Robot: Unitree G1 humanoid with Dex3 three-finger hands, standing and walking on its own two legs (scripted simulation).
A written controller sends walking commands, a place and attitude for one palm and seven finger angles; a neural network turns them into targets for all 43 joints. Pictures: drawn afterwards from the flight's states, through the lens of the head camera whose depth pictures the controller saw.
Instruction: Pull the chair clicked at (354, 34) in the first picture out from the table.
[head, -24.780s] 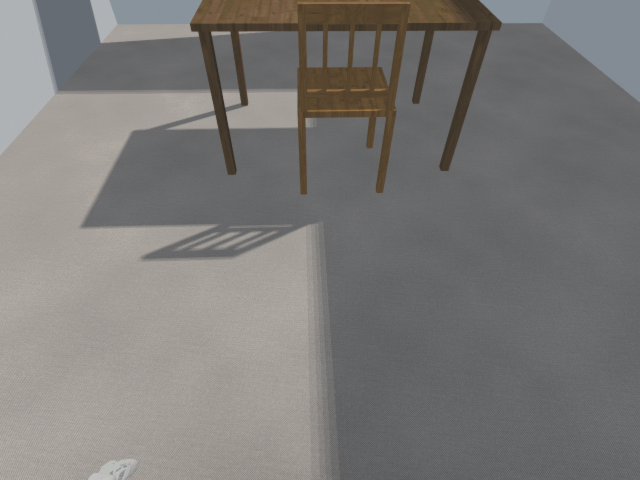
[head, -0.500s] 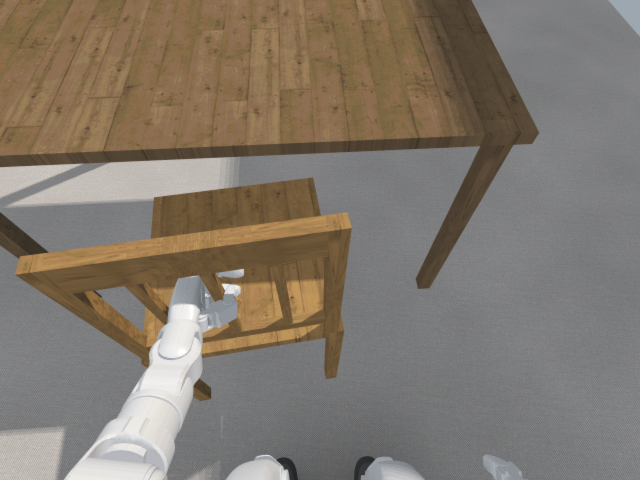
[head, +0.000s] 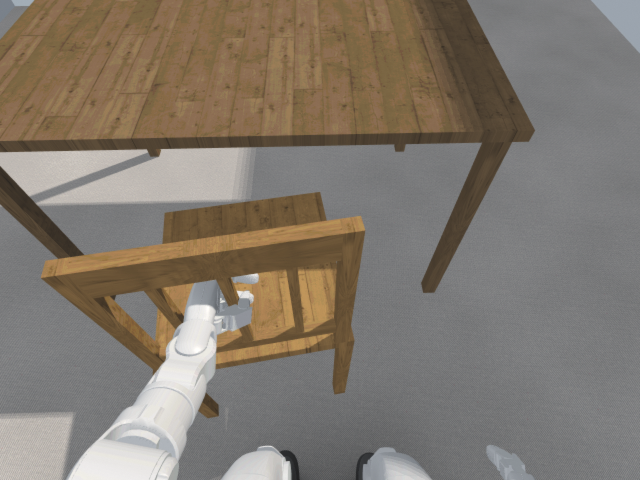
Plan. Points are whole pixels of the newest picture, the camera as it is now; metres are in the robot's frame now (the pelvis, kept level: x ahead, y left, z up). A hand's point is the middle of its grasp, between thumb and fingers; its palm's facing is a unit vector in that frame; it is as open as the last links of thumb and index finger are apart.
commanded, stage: step backward, pulling the chair out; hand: left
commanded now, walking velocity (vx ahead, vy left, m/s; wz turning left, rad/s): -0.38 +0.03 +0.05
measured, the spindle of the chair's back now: (237, 309) +0.37 +0.14 -0.11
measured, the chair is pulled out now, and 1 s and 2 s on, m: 0.19 0.25 0.38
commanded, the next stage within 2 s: none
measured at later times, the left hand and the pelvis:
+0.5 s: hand (240, 327) +0.32 +0.12 -0.05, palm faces -0.12 -0.98 -0.16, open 4.9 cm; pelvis -0.04 +0.04 +0.01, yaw +2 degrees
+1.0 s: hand (234, 351) +0.28 +0.13 -0.05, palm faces -0.04 -0.99 -0.16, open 4.9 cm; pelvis -0.06 +0.02 +0.01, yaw +2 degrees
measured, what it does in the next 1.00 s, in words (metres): steps on the spot: left foot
